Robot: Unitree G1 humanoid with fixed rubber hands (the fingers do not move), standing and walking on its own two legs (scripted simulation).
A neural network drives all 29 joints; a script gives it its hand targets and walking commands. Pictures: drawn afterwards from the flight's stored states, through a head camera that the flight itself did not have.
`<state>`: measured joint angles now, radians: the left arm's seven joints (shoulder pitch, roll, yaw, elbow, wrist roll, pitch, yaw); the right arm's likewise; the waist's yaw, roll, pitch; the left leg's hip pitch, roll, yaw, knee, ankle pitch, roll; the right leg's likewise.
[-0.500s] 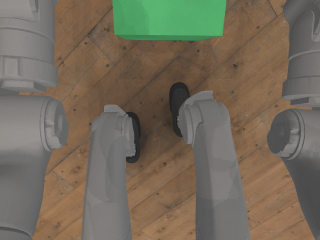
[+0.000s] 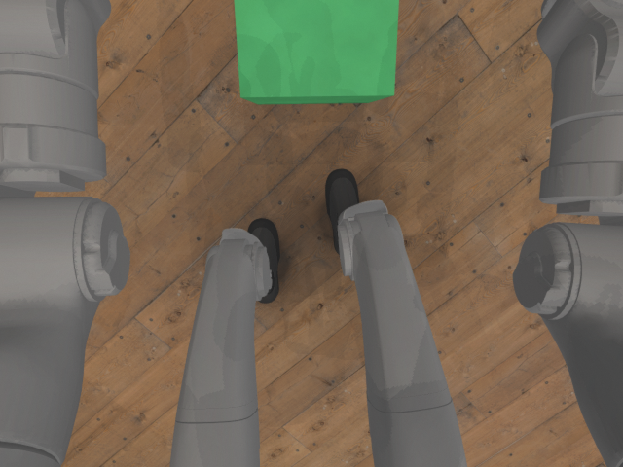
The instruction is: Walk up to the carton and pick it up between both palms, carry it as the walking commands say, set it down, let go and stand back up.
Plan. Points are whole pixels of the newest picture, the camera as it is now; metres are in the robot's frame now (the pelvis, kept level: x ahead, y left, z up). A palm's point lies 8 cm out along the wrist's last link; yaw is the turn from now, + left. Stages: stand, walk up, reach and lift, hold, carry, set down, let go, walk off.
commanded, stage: set down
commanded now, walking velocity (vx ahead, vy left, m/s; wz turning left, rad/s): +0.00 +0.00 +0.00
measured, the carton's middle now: (314, 9) +0.59 -0.08 -0.50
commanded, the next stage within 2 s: let go in 0.24 s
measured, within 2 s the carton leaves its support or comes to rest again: neither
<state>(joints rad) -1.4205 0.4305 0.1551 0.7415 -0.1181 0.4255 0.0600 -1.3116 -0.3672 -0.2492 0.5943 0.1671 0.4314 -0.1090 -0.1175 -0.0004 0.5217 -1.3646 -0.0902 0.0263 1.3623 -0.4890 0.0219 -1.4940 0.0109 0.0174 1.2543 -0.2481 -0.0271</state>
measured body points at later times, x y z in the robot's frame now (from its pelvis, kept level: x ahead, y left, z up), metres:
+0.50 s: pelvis +0.03 -0.01 +0.08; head +0.37 -0.03 +0.36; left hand +0.51 +0.16 -0.08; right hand +0.45 -0.26 -0.09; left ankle +0.07 +0.10 -0.58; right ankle +0.16 -0.10 -0.58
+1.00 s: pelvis +0.08 +0.00 +0.14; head +0.17 -0.02 +0.58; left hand +0.34 +0.21 +0.05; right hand +0.28 -0.24 +0.04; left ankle +0.07 +0.10 -0.58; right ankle +0.16 -0.10 -0.58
